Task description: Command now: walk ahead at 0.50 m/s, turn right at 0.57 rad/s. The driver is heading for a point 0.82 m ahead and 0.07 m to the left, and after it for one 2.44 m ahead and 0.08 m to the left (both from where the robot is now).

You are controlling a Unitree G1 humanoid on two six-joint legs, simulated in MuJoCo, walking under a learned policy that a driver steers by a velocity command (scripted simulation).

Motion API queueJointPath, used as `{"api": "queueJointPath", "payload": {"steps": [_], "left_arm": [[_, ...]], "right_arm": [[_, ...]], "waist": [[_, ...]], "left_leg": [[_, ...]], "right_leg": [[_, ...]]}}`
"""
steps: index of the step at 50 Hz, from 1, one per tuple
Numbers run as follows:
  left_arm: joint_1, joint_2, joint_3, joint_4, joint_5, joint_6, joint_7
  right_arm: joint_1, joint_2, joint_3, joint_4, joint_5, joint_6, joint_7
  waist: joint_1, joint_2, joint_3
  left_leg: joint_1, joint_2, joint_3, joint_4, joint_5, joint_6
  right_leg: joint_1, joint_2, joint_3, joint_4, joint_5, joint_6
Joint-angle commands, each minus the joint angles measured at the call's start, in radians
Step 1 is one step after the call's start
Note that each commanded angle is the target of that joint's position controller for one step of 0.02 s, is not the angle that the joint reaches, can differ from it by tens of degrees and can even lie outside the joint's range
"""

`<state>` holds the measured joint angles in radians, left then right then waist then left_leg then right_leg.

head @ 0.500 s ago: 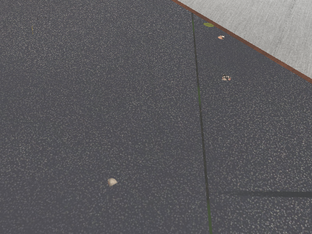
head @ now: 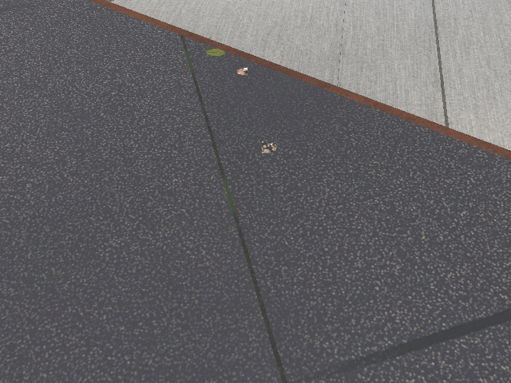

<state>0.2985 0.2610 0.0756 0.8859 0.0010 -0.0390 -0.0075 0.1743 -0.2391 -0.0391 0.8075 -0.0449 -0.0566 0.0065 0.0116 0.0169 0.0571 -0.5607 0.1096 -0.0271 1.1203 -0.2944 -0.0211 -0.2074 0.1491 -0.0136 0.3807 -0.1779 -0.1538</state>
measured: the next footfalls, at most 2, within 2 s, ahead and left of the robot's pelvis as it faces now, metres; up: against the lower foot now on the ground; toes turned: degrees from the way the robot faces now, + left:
left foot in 0.34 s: +0.38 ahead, +0.11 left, +0.00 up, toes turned -9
right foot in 0.86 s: +0.61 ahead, -0.13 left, +0.00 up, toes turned -10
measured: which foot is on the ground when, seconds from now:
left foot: up 0.00-0.32, down 0.34-0.86, up 0.88-1.00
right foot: down 0.00-0.36, up 0.38-0.84, down 0.86-1.00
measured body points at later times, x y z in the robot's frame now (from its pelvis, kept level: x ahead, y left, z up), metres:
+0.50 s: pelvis +0.29 +0.05 +0.00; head +0.31 +0.05 +0.45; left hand +0.37 +0.30 -0.14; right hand +0.34 -0.23 -0.12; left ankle +0.34 +0.12 -0.74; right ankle +0.18 -0.05 -0.65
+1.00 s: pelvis +0.53 -0.04 +0.00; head +0.55 -0.06 +0.45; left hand +0.70 +0.19 -0.11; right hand +0.51 -0.30 -0.15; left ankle +0.45 +0.10 -0.66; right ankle +0.57 -0.12 -0.74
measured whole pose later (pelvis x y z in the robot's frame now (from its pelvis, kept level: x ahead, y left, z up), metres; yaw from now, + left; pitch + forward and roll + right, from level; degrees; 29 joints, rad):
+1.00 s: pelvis +0.53 -0.04 +0.00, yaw -4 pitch +0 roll +1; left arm 0.16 0.22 0.03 0.82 0.03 -0.08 0.00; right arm 0.38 -0.25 -0.05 0.94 -0.01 -0.04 0.01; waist -0.04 0.03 0.04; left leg -0.36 0.01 -0.01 1.08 -0.35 0.08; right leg -0.28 0.00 -0.11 0.45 -0.18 -0.06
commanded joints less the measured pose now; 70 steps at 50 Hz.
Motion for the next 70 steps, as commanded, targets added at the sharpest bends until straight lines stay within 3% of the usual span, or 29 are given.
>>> {"api": "queueJointPath", "payload": {"steps": [1, 11, 14, 16, 17, 18, 19, 20, 21, 23, 27, 31, 37, 40, 42, 43, 44, 45, 46, 47, 50, 54, 58, 62, 65, 67, 68, 69, 70], "left_arm": [[0.039, 0.140, 0.029, -0.052, -0.004, -0.027, 0.003], [0.219, 0.125, 0.015, -0.019, 0.011, -0.026, 0.018], [0.180, 0.150, 0.014, -0.020, 0.016, -0.032, 0.028], [0.145, 0.171, 0.015, -0.018, 0.018, -0.038, 0.023], [0.139, 0.154, 0.009, -0.023, 0.015, -0.044, 0.017], [0.193, 0.070, -0.011, -0.054, -0.004, -0.050, 0.012], [0.293, 0.080, -0.006, -0.039, -0.017, -0.045, 0.012], [0.223, 0.129, -0.002, -0.027, 0.017, -0.035, 0.017], [0.126, 0.117, -0.005, -0.042, 0.025, -0.035, 0.007], [0.070, 0.090, -0.011, -0.063, 0.034, -0.025, -0.006], [0.058, 0.057, -0.023, -0.061, 0.044, -0.003, -0.024], [-0.135, 0.038, -0.040, -0.121, 0.039, -0.002, -0.031], [-0.322, 0.026, -0.057, -0.173, 0.027, -0.011, -0.030], [-0.317, 0.046, -0.050, -0.180, 0.027, -0.022, -0.021], [-0.161, 0.073, -0.034, -0.130, 0.033, -0.039, -0.008], [-0.008, 0.118, -0.017, -0.083, 0.048, -0.053, 0.005], [0.142, 0.212, 0.006, -0.076, 0.074, -0.060, 0.022], [0.138, 0.263, 0.023, -0.073, 0.060, -0.042, 0.017], [0.071, 0.169, 0.004, -0.082, 0.036, -0.033, 0.012], [-0.009, 0.104, -0.013, -0.091, 0.028, -0.037, 0.009], [-0.057, 0.045, -0.026, -0.076, 0.022, -0.057, 0.015], [0.002, 0.061, -0.016, -0.041, 0.010, -0.083, 0.018], [0.055, 0.052, -0.018, -0.008, 0.016, -0.080, 0.019], [0.073, 0.079, -0.016, 0.012, 0.010, -0.071, 0.030], [0.086, 0.109, -0.007, 0.025, 0.009, -0.054, 0.043], [0.069, 0.133, 0.004, 0.020, 0.006, -0.034, 0.052], [0.055, 0.137, 0.007, 0.013, 0.001, -0.024, 0.050], [0.076, 0.128, 0.007, -0.005, -0.001, -0.023, 0.046], [0.183, 0.020, -0.011, -0.042, 0.006, -0.016, 0.036]], "right_arm": [[0.032, -0.069, -0.015, -0.050, -0.006, 0.024, 0.006], [-0.275, -0.069, 0.007, -0.158, 0.010, 0.005, 0.025], [-0.209, -0.094, 0.001, -0.150, 0.014, -0.008, 0.023], [0.003, -0.136, -0.021, -0.082, 0.017, -0.020, 0.005], [0.151, -0.173, -0.034, -0.050, 0.007, -0.031, -0.009], [0.285, -0.259, -0.052, -0.047, -0.016, -0.033, -0.023], [0.269, -0.282, -0.067, -0.017, 0.001, -0.016, -0.012], [0.165, -0.191, -0.050, -0.041, 0.022, -0.008, -0.002], [0.099, -0.126, -0.035, -0.050, 0.028, -0.011, 0.003], [0.085, -0.087, -0.020, -0.022, 0.023, -0.022, 0.001], [0.157, -0.100, -0.021, 0.035, 0.037, -0.050, 0.008], [0.216, -0.100, -0.020, 0.072, 0.039, -0.046, 0.009], [0.316, -0.121, -0.022, 0.124, 0.037, -0.041, 0.004], [0.308, -0.145, -0.027, 0.133, 0.029, -0.032, -0.006], [0.277, -0.157, -0.030, 0.133, 0.033, -0.027, -0.009], [0.275, -0.137, -0.024, 0.128, 0.039, -0.028, -0.006], [0.282, -0.066, -0.006, 0.079, 0.059, -0.032, -0.002], [0.373, -0.035, -0.005, 0.076, 0.068, -0.022, -0.011], [0.314, -0.124, -0.030, 0.095, 0.041, -0.006, -0.017], [0.263, -0.104, -0.031, 0.088, 0.038, -0.005, -0.007], [0.239, -0.062, -0.032, 0.090, 0.016, 0.025, 0.016], [0.148, -0.039, -0.033, 0.052, 0.013, 0.049, 0.036], [0.009, -0.031, -0.025, -0.002, 0.015, 0.050, 0.049], [-0.105, -0.002, -0.003, -0.045, 0.010, 0.042, 0.058], [-0.071, -0.029, -0.009, -0.048, 0.000, 0.039, 0.055], [0.047, -0.063, -0.025, -0.021, -0.006, 0.030, 0.045], [0.152, -0.085, -0.038, 0.010, -0.013, 0.016, 0.034], [0.228, -0.166, -0.062, 0.026, -0.020, 0.003, 0.018], [0.193, -0.278, -0.089, 0.007, -0.002, 0.009, 0.008]], "waist": [[-0.021, -0.027, -0.035], [0.099, -0.085, -0.003], [0.047, -0.100, -0.005], [-0.049, -0.080, -0.098], [-0.117, -0.044, -0.190], [-0.127, 0.103, -0.339], [-0.065, 0.293, -0.373], [-0.040, 0.098, -0.195], [-0.040, 0.004, -0.096], [-0.005, 0.027, -0.030], [0.017, 0.063, -0.041], [-0.018, 0.053, 0.008], [-0.070, 0.054, 0.019], [-0.047, 0.057, 0.014], [0.031, 0.039, -0.054], [0.088, -0.004, -0.152], [0.131, -0.139, -0.304], [0.085, -0.281, -0.367], [0.066, -0.124, -0.238], [0.037, -0.088, -0.116], [-0.020, -0.116, -0.032], [-0.032, -0.091, -0.022], [-0.016, -0.084, 0.019], [0.002, -0.088, 0.039], [-0.012, -0.120, -0.008], [-0.056, -0.128, -0.079], [-0.104, -0.090, -0.142], [-0.135, 0.012, -0.215], [-0.026, 0.188, -0.305]], "left_leg": [[-0.067, 0.003, 0.024, -0.096, 0.094, -0.030], [-0.120, -0.066, 0.047, -0.480, 0.297, 0.002], [0.043, -0.096, 0.046, -0.577, 0.229, 0.056], [0.311, -0.154, 0.073, -0.649, 0.177, 0.099], [0.535, -0.068, -0.008, -0.663, 0.164, 0.136], [0.779, 0.190, -0.352, -0.680, 0.016, 0.207], [0.840, 0.324, -0.754, -0.832, -0.001, 0.317], [0.696, 0.281, -0.665, -0.854, -0.098, 0.303], [0.569, 0.231, -0.504, -0.870, -0.064, 0.284], [0.441, 0.139, -0.315, -0.914, 0.115, 0.231], [0.423, 0.097, -0.181, -0.957, 0.322, 0.236], [0.442, 0.061, -0.099, -1.007, 0.351, 0.230], [0.505, 0.070, -0.070, -0.958, 0.476, 0.208], [0.560, 0.103, -0.116, -0.878, 0.570, 0.201], [0.540, 0.072, -0.102, -0.704, 0.697, 0.175], [0.441, 0.018, -0.065, -0.515, 0.620, 0.155], [0.204, -0.070, -0.005, -0.205, 0.270, 0.122], [-0.020, -0.176, 0.031, 0.013, -0.256, 0.112], [-0.070, -0.109, -0.033, 0.082, -0.191, 0.123], [-0.070, -0.074, -0.041, 0.063, -0.101, 0.122], [0.002, -0.025, -0.021, 0.009, -0.002, 0.093], [-0.081, -0.011, -0.003, -0.001, 0.112, 0.072], [-0.149, -0.010, 0.024, -0.152, 0.243, 0.059], [-0.012, -0.059, 0.136, -0.413, 0.318, 0.075], [0.077, -0.114, 0.171, -0.477, 0.233, 0.116], [0.197, -0.168, 0.172, -0.528, 0.156, 0.158], [0.326, -0.189, 0.156, -0.630, 0.234, 0.182], [0.526, -0.069, 0.014, -0.660, 0.567, 0.224], [0.800, 0.231, -0.334, -0.496, 1.331, 0.370]], "right_leg": [[0.032, -0.259, 0.272, -0.180, 0.314, -0.128], [0.244, -0.271, 0.309, -0.113, 0.450, -0.063], [0.247, -0.301, 0.312, -0.067, 0.572, -0.031], [0.230, -0.258, 0.266, 0.149, 0.784, 0.002], [0.116, -0.215, 0.233, 0.353, 0.644, 0.019], [-0.089, -0.120, 0.157, 0.667, 0.237, 0.049], [-0.308, 0.006, 0.111, 0.882, -0.332, 0.069], [-0.393, -0.074, 0.149, 0.933, -0.260, 0.061], [-0.389, -0.109, 0.145, 0.896, -0.186, 0.063], [-0.350, -0.166, 0.124, 0.786, -0.140, 0.072], [-0.353, -0.191, 0.067, 0.713, -0.087, 0.102], [-0.443, -0.235, 0.009, 0.519, 0.053, 0.135], [-0.353, -0.199, -0.039, 0.251, 0.148, 0.132], [-0.292, -0.176, -0.027, 0.186, 0.064, 0.110], [-0.070, -0.134, -0.037, 0.083, 0.031, 0.084], [0.163, -0.184, 0.014, 0.059, 0.040, 0.054], [0.437, -0.460, 0.317, 0.024, -0.090, -0.009], [0.509, -0.627, 0.635, -0.084, -0.143, -0.088], [0.387, -0.573, 0.576, -0.106, -0.230, -0.070], [0.255, -0.525, 0.431, -0.145, -0.196, -0.044], [0.084, -0.422, 0.174, -0.216, 0.017, 0.019], [0.099, -0.409, 0.033, -0.246, 0.178, 0.014], [0.122, -0.388, -0.077, -0.252, 0.255, 0.013], [0.122, -0.373, -0.204, -0.161, 0.590, 0.034], [0.207, -0.389, -0.230, -0.017, 0.806, 0.051], [0.230, -0.392, -0.231, 0.195, 0.890, 0.060], [0.195, -0.376, -0.235, 0.390, 0.769, 0.082], [0.025, -0.325, -0.240, 0.665, 0.405, 0.124], [-0.310, -0.159, -0.188, 1.009, -0.525, 0.175]]}}
Keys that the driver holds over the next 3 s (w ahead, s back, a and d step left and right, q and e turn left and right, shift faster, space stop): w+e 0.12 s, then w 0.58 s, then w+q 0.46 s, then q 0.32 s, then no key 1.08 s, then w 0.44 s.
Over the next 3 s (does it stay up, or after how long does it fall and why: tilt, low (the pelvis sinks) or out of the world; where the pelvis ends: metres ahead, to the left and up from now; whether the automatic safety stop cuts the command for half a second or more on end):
stays up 0.92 0.03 -0.01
